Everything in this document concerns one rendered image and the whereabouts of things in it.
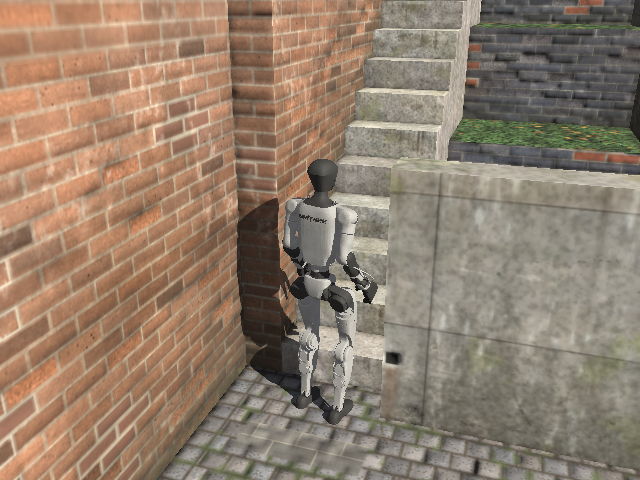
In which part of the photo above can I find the left robot forearm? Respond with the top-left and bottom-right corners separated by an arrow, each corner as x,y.
282,240 -> 307,269

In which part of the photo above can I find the robot right hand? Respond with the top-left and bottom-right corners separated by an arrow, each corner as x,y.
355,282 -> 378,304

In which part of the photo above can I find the robot left thigh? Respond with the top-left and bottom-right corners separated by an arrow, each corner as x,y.
290,275 -> 320,350

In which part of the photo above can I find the right robot foot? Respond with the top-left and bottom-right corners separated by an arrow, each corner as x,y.
328,399 -> 354,425

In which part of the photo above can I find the right robot forearm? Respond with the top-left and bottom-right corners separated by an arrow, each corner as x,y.
343,252 -> 370,290

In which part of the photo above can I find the robot right upper arm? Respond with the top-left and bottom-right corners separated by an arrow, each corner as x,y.
335,206 -> 358,266

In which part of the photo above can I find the robot left hand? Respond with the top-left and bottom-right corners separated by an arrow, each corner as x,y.
297,263 -> 311,276

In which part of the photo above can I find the robot left upper arm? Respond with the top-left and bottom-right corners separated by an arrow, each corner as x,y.
282,197 -> 305,250

